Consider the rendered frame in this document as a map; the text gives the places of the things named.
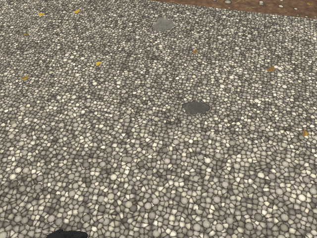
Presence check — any robot left hand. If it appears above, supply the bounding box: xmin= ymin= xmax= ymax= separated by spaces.
xmin=46 ymin=228 xmax=88 ymax=238

